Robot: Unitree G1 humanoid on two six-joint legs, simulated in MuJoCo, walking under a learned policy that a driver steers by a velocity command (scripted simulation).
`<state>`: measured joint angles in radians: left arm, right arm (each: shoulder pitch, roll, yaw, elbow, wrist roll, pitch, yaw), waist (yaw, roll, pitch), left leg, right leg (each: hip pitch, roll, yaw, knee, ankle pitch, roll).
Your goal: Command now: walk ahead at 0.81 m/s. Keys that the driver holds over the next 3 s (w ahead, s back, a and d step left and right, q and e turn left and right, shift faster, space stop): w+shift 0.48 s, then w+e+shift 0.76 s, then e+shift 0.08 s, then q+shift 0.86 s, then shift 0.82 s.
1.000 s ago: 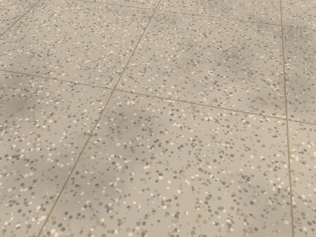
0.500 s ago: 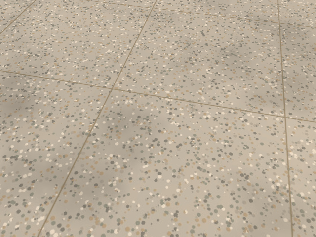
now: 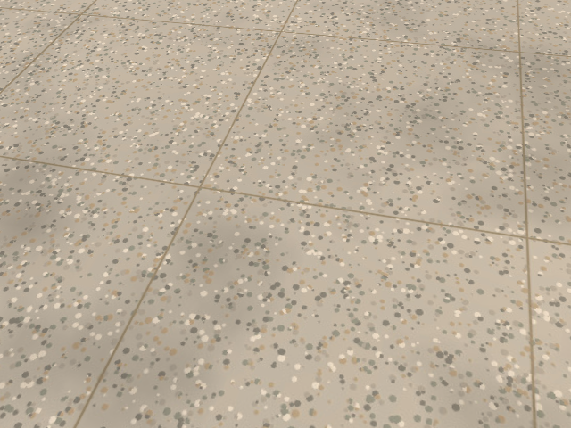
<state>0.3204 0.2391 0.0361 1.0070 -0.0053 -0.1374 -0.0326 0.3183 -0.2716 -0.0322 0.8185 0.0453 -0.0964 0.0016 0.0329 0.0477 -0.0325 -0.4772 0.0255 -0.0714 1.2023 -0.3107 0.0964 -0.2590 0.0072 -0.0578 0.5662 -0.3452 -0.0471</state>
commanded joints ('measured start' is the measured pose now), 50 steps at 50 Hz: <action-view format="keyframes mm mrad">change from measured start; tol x64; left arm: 1 21 94 -6 -41 17 5 -10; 50 52 167 63 -336 8 28 -23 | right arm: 1 -112 -49 -3 -134 -24 -23 17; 50 -149 -92 -2 -197 -37 -101 5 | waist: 1 -20 -134 117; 50 -40 69 -9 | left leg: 1 -460 129 -34 40 163 1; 19 307 -99 192 -637 245 64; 22 1039 300 -810 -918 -524 219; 31 160 175 9 -1134 134 90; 43 622 217 302 -581 1502 -48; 46 -298 -137 41 466 -262 -97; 50 -241 16 -102 145 2 -14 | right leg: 1 191 -273 460 -402 -232 -125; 19 410 -267 23 105 1447 -72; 22 -429 12 255 896 -81 -66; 43 -83 73 -117 176 294 -131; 46 716 -236 818 -107 -202 -448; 50 243 -162 761 -344 -114 -300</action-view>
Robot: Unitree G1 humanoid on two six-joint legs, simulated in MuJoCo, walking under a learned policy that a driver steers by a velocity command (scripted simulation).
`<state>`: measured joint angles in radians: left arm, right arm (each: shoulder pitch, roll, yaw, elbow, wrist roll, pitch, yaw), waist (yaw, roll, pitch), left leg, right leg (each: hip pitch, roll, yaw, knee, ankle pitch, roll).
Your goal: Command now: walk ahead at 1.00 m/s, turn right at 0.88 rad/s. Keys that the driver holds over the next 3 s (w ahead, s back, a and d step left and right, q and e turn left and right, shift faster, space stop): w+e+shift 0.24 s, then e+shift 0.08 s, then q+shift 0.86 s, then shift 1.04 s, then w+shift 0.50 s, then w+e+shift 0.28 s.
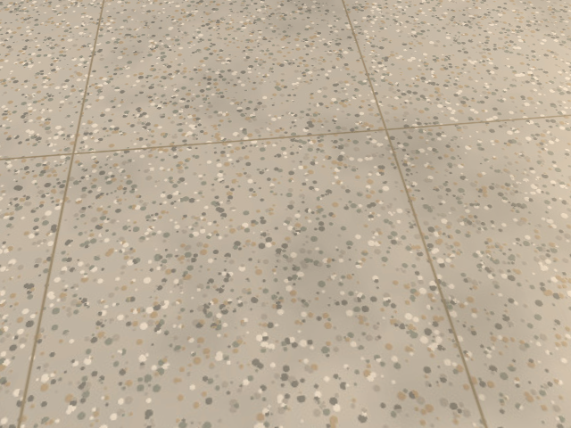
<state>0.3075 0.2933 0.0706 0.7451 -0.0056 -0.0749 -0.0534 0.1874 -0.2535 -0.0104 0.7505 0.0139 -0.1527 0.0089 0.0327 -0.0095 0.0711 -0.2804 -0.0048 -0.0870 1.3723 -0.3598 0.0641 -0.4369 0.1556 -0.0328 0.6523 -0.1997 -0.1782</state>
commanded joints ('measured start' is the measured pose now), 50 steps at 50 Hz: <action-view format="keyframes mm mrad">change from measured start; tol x32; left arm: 1 16 105 24 -92 7 -33 6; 18 295 -8 -13 -108 -29 30 65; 50 -248 143 39 -137 25 67 87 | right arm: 1 15 -116 -31 -122 -16 -27 -1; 13 -331 -135 -68 -289 15 -11 -11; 18 224 -299 -112 -142 -41 -7 12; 50 36 -115 -81 -203 7 205 1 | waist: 1 -79 103 -81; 16 -131 -124 -262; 18 -32 562 -646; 22 -82 19 -193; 50 -26 -114 -167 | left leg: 1 -379 69 -90 -74 66 -7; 16 281 23 -16 -931 521 -35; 18 862 512 -791 -878 676 264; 27 100 163 -254 -1014 1093 185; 34 -121 57 -331 -960 358 40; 37 -341 -84 -62 -409 -338 -78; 42 -364 51 27 -79 -51 -181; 50 -231 105 108 -467 56 -161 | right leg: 1 321 -256 641 -444 -179 -161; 12 144 -135 491 -355 20 -26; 16 293 -92 466 192 482 104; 18 -195 44 288 858 -503 189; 19 -249 -70 310 929 -408 208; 35 406 -213 194 -245 224 148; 38 378 -589 568 -358 192 -105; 50 307 -467 23 -349 327 -56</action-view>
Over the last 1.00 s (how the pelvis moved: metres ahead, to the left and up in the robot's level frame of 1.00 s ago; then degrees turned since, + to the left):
0.83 -0.07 -0.02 -21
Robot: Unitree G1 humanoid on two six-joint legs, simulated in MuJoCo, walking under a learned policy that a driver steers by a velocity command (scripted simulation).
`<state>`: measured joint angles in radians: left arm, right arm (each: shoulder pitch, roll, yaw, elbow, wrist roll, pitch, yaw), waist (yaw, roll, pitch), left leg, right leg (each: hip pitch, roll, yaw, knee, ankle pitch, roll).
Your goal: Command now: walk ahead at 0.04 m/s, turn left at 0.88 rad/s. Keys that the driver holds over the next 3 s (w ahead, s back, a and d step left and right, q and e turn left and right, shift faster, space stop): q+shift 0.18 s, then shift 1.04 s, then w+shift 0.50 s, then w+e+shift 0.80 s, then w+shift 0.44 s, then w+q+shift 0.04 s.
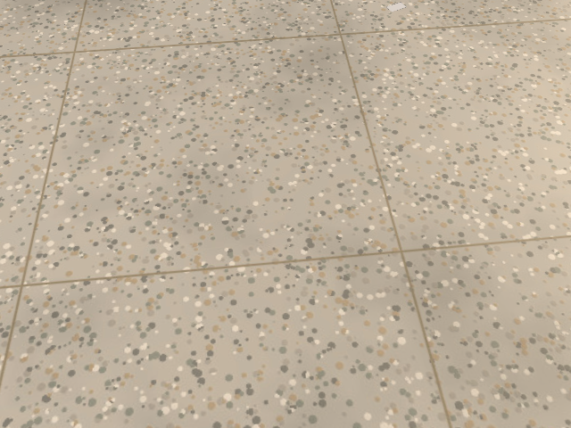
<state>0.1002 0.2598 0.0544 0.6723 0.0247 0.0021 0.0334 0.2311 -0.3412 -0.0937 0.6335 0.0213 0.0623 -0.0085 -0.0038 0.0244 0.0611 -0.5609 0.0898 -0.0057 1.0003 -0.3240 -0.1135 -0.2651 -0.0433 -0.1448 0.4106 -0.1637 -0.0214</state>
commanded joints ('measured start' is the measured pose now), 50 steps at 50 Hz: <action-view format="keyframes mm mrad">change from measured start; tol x16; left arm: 1 -37 190 62 -59 -12 -11 -6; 50 61 73 -5 -10 -13 -33 -25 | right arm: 1 -11 -40 -1 -90 1 -5 24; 6 41 -86 -35 -85 -1 19 30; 8 89 -329 -90 -108 -23 3 -1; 14 -100 -117 -11 -126 -20 -41 -13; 50 -19 -4 27 99 -33 -56 -20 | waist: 1 10 -158 -158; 6 -38 -114 -166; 8 -8 384 -161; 11 -32 96 -179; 28 25 105 -126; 31 -71 -215 -163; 50 4 -10 -86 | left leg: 1 81 2 45 -138 15 29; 6 341 -64 76 -488 176 146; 8 638 282 -541 -599 744 423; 11 525 193 -368 -636 503 373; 15 415 121 -247 -617 600 335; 27 325 94 -336 -573 379 327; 31 263 -110 -134 -455 -30 126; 50 330 -72 -169 -537 240 112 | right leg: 1 136 -278 119 -97 302 -203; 6 79 -257 5 122 167 -52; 8 -471 -3 -39 642 -517 127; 10 -509 11 197 816 -423 80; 16 -340 20 181 707 -164 99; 26 -103 23 172 263 -189 76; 30 189 -167 338 0 373 -34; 35 31 -84 285 -25 -10 -41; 50 68 -17 215 32 33 -28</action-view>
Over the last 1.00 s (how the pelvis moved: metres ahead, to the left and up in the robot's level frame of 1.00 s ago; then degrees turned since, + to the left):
0.52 -0.01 0.03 2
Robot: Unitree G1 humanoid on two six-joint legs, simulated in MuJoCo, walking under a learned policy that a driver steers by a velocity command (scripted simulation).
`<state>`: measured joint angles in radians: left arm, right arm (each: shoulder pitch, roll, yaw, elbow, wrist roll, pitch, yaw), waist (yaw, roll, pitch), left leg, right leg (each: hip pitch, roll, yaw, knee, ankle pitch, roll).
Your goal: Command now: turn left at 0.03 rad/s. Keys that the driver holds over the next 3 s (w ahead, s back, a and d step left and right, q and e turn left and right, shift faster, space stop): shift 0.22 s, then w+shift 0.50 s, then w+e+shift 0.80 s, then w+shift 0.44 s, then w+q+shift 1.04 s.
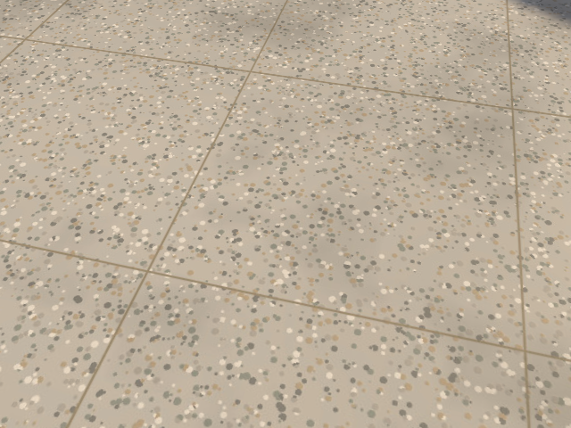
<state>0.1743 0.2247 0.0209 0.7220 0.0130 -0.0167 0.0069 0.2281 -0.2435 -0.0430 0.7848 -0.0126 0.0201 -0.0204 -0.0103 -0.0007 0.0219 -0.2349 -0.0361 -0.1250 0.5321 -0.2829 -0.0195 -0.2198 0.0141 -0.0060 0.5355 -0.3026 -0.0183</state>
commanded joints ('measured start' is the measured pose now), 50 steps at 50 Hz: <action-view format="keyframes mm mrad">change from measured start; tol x32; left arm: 1 -12 107 28 -54 -2 -15 0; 50 -233 94 34 -198 -60 -84 -107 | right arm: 1 -13 -102 -24 -46 1 -13 -10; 50 281 -210 -6 83 -15 -130 -30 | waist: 1 9 14 -46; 50 -22 127 81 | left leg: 1 10 55 -50 -69 203 18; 12 52 20 0 -54 46 11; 18 -559 145 37 460 -126 62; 28 127 46 223 6 69 43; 32 453 447 -644 -342 -644 267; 47 202 217 307 -478 437 35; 50 369 251 350 -303 1179 4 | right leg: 1 20 -73 75 -95 174 -30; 11 8 -67 75 -128 174 -31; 15 41 -372 560 -443 -712 -246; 27 -99 -241 173 -337 -197 -169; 32 -851 -50 159 825 -99 -87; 50 -435 64 -172 133 421 -122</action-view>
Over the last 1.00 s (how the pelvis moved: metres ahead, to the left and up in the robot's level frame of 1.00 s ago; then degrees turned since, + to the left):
0.06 0.02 -0.01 20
